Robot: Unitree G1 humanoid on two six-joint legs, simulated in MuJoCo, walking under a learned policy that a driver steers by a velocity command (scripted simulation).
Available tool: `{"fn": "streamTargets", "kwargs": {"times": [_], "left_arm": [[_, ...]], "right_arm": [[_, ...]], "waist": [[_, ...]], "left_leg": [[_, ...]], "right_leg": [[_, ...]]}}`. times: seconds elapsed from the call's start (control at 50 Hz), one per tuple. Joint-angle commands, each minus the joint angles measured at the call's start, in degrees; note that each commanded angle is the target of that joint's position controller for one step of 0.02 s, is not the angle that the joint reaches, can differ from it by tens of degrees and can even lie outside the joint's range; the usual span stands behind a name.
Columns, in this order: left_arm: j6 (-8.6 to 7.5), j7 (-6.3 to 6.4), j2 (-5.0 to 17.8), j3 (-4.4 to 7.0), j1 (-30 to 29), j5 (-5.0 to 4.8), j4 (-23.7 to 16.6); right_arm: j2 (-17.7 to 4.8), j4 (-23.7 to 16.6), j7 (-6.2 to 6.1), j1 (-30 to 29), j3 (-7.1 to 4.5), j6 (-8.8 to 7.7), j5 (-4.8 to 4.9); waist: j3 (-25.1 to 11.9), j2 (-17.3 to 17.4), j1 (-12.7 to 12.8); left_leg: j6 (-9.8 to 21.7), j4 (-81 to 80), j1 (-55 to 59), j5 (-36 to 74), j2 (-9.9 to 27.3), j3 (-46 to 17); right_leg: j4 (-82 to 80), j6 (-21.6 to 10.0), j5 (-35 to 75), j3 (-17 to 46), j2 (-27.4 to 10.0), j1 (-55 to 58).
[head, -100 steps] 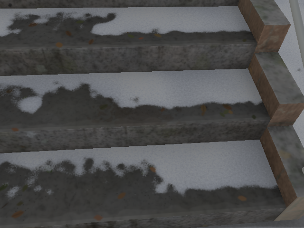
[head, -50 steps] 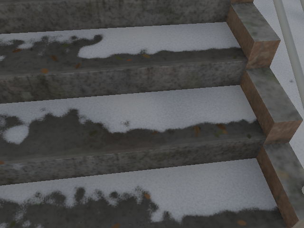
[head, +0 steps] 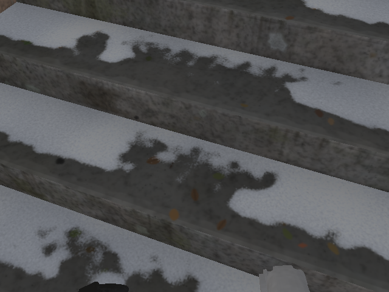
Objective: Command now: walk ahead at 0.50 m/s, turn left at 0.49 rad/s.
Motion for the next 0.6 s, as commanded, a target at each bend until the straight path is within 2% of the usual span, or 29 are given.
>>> {"fn": "streamTargets", "kwargs": {"times": [0.02,0.04,0.06,0.1,0.12,0.14,0.16,0.18,0.2,0.22,0.24,0.26,0.28,0.3,0.32,0.34,0.36,0.38,0.4,0.42,0.44,0.46,0.48,0.5,0.52,0.54,0.56,0.58,0.6], "left_arm": [[0.19,-0.09,1.13,-1.34,-2.45,0.14,-2.75],[0.51,0.13,1.97,-1.31,-6.85,0.02,-3.81],[1.62,0.42,3.66,-0.68,-12.09,-0.16,-5.56],[2.98,0.71,0.31,-1.17,-16.21,1.07,-7.19],[3.41,0.24,0.25,-1.14,-14.76,1.83,-6.06],[3.89,-0.28,1.06,-1.02,-16.16,2.16,-6.53],[4.91,-1.21,1.54,-0.8,-14.53,1.15,-6.7],[5.55,-2.13,0.63,-1.22,-13.9,1.11,-6.99],[5.58,-2.12,2.69,-0.74,-13.71,-0.41,-7.91],[5.02,-1.71,5.13,0.47,-10.03,-1.03,-7.52],[3.69,-0.94,6.85,1.66,8.14,-1.69,-0.86],[3.33,-0.32,9.68,2.81,22.86,-1.31,5.54],[3.9,0.14,9.68,3.65,37.09,2.41,10.9],[2.1,0.69,10.33,3.43,35.75,3.17,12.34],[1.37,3.98,9.13,6.01,20.12,-2.15,14.38],[0.81,4.64,4.28,4.54,18.68,-1.32,15.35],[0.89,1.13,-2.44,1.62,12.64,1.35,14.88],[0.77,0.46,-6.42,0.5,12.42,1.38,16.32],[0.37,0.29,-7.08,0.09,13.22,1.12,17.7],[0.21,0.13,-5.55,0.45,18.03,1.77,20.01],[-0.19,0.03,-4.38,0.61,17.99,2.73,20.35],[-0.33,-0.57,-1.7,1.48,13.97,4.07,18.82],[-0.94,-0.59,-0.36,1.55,14.4,4.74,17.86],[-1.74,-0.18,-0.22,1.36,16.92,4.9,18.5],[-1.59,0.2,0.05,1.17,23.71,4.27,20.64],[-1.69,0.61,-0.43,1.04,29.99,4.21,22.77],[-1.66,0.88,-0.64,1.06,34.51,5.1,25.17],[-1.64,0.65,-1.45,0.69,37.3,5.8,26.99],[-1.76,0.22,-2.01,0.5,38.62,5.56,27.64]], "right_arm": [[-4.02,-1.65,0.5,2.83,0.49,-1.63,-1.9],[-4.66,-1.61,0.8,5.22,0.58,-1.81,-1.77],[-5.91,-3.08,1.48,3.81,0.46,-1.86,-0.51],[-3.88,-1.98,1.71,8.81,1.79,-2.19,0.84],[-3.57,-3.29,1.64,7.14,1.95,-2.79,2.3],[-5.08,-5.27,1.65,3.92,1.7,-3.14,3.38],[-8.14,-5.89,1.76,2.9,0.92,-3.26,3.99],[-10.43,-5.49,2.03,3.75,0.42,-3.68,4.32],[-14.63,-5.2,2.51,4.37,-1.38,-3.45,5.54],[-17.07,-4.58,2.97,3.76,-3.06,-2.82,5.41],[-12.08,-4.24,3.35,5.77,-2.6,-3.07,1.5],[-7.81,-5.48,3.83,9.83,-1.84,-3.01,-0.35],[-6.92,-5.3,3.67,0.79,-2.55,-1.09,2.1],[-6.64,-8.04,3.25,-5.5,-2.94,-0.67,4.65],[0.2,-18.27,-1.66,-15.92,-1.79,-2.78,2.74],[2.88,-19.87,-3.02,-18.52,-0.88,-2.16,2.67],[-1.26,-16.4,-1.93,-17.91,-0.17,0.07,2.97],[0.03,-16.63,-1.9,-16.31,0.55,1.24,1.69],[2.37,-17.44,-1.92,-16.33,1.52,1.82,1.4],[2.85,-18.03,-1.42,-16.95,2.26,2.22,1.57],[2.43,-17.88,-1.17,-18.27,2.67,1.82,2.0],[0.87,-18.78,-1.16,-20.91,2.58,1.51,3.49],[0.89,-19.55,-1.1,-23.08,2.64,1.53,3.5],[1.15,-20.16,-1.2,-25.09,2.84,1.02,3.02],[2.18,-20.73,-1.25,-27.74,3.47,1.12,2.88],[1.46,-21.7,-1.85,-31.56,3.62,1.14,2.64],[1.68,-22.9,-2.68,-35.43,4.2,0.98,2.69],[1.46,-24.33,-3.11,-39.89,4.53,0.67,2.74],[1.26,-26.43,-3.3,-44.84,4.78,0.77,2.38]], "waist": [[3.03,0.99,1.57],[2.86,3.16,-0.37],[3.93,3.79,-1.31],[4.05,7.8,-2.09],[3.9,7.88,-1.39],[2.72,6.63,-0.34],[0.39,7.27,1.08],[0.63,11.23,2.01],[0.6,13.15,2.63],[-1.95,13.18,4.34],[-15.62,5.44,6.36],[-28.69,-8.89,7.05],[-20.87,-18.94,15.65],[-8.51,-9.18,13.02],[-3.3,-2.23,3.99],[1.8,5.11,1.83],[0.8,6.27,2.14],[-1.78,1.37,-1.41],[-0.85,0.79,-3.35],[-0.62,1.39,-2.66],[-0.1,1.2,-2.94],[0.38,1.29,-3.06],[0.49,-2.61,-2.19],[0.74,-3.44,-1.85],[1.09,-6.71,0.66],[2.03,-5.26,3.51],[4.04,-3.9,5.24],[5.02,-2.5,6.25],[4.59,-1.33,6.84]], "left_leg": [[0.07,-15.31,-4.49,3.54,8.81,-15.92],[0.53,-16.64,-3.18,5.06,9.05,-16.15],[2.26,-19.83,-4.07,9.82,11.71,-18.73],[5.82,-21.08,4.12,26.27,16.02,-20.94],[6.02,-21.59,8.45,37.47,18.17,-19.56],[6.14,-23.04,6.99,51.16,19.19,-17.43],[6.14,-23.1,4.23,72.56,17.96,-13.4],[8.26,-22.61,6.17,87.19,21.37,-13.87],[8.3,-20.53,13.83,102.8,22.86,-13.83],[5.77,-13.02,18.87,113.78,21.54,-11.14],[1.37,3.34,9.65,114.98,20.28,-11.06],[-2.85,17.53,-8.49,82.59,14.44,-12.74],[-7.47,52.52,-25.96,11.26,-1.12,-13.99],[-2.4,65.84,-36.72,17.06,0.01,-16.96],[-1.93,66.72,-30.96,11.34,3.81,-9.25],[-1.25,67.39,-33.09,8.85,6.13,-6.05],[3.69,70.54,-43.46,12.95,5.95,-12.71],[5.36,73.09,-43.87,12.06,8.35,-10.96],[6.09,73.3,-47.61,9.83,8.56,-10.75],[6.05,72.54,-52.7,10.47,8.64,-7.69],[5.74,69.37,-54.24,10.65,9.91,-4.85],[4.85,61.82,-47.62,13.13,11.73,-1.45],[3.65,62.39,-42.9,14.1,12.79,1.61],[2.26,62.5,-42.51,17.62,13.6,1.12],[0.95,72.78,-48.4,12.21,12.28,2.85],[0.09,76.41,-61.1,5.91,12.48,0.71],[0.45,77.08,-72.15,-0.11,13.09,-1.41],[1.66,74.58,-77.94,-3.05,13.74,-2.02],[2.06,62.44,-75.78,-0.82,15.32,0.74]], "right_leg": [[-2.66,1.98,2.09,-7.73,0.04,-1.94],[-6.95,3.12,2.47,-9.11,-1.01,-1.35],[-12.44,5.15,-1.18,-12.77,-2.25,-0.21],[-19.69,6.57,-5.12,-14.17,-2.51,-0.21],[-25.33,6.82,-7.51,-16.33,-2.12,2.06],[-35.02,6.32,-10.57,-18.52,-0.53,11.35],[-39.72,6.16,-10.66,-22.25,2.77,23.6],[-45.92,7.52,-10.91,-21.77,3.92,31.63],[-55.18,7.78,-14.53,-22.76,7.03,32.68],[-65.15,6.43,-13.83,-21.86,8.74,38.46],[-61.51,-0.93,2.8,-9.06,3.75,64.13],[-72.31,-12.45,5.0,14.93,-5.25,88.37],[-88.7,-18.95,-0.33,37.32,-13.55,89.53],[-94.35,-10.75,-21.07,39.03,-11.78,77.98],[-94.24,-9.05,-21.57,30.95,-13.97,66.36],[-95.54,-6.58,-21.72,23.86,-11.86,58.77],[-94.52,-8.87,-14.3,19.5,-10.52,59.01],[-96.18,-7.27,-8.87,16.59,-8.47,57.06],[-96.73,-5.75,-5.09,11.49,-6.17,56.47],[-96.65,-5.07,-5.29,7.5,-4.62,58.55],[-97.51,-3.93,-6.84,4.16,-3.17,57.6],[-100.82,-3.74,-9.64,1.4,-1.56,49.28],[-103.07,-4.02,-8.76,0.41,-0.75,43.33],[-103.11,-3.68,-6.35,2.48,-0.67,42.91],[-102.56,-5.92,-0.48,5.37,-2.71,48.36],[-101.07,-6.87,1.15,9.94,-5.95,60.95],[-100.07,-6.67,-0.23,12.94,-8.36,71.11],[-99.17,-5.86,-2.64,14.19,-9.16,76.8],[-100.65,-4.77,-5.7,13.21,-8.28,76.48]]}}
Velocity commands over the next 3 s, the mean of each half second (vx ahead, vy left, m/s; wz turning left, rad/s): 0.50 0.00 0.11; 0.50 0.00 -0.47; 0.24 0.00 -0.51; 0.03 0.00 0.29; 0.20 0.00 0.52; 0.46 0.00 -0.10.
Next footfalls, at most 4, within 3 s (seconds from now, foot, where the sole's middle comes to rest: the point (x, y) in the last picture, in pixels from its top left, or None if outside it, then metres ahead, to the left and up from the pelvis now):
0.22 right None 0.33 -0.10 -0.60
0.74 left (161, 185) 0.72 0.13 -0.45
1.32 right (262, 99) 0.96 -0.18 -0.30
1.72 left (197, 76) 1.07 0.03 -0.30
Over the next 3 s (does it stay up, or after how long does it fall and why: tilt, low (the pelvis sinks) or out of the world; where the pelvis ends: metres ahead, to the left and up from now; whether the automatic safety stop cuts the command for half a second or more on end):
stays up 1.27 0.01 0.49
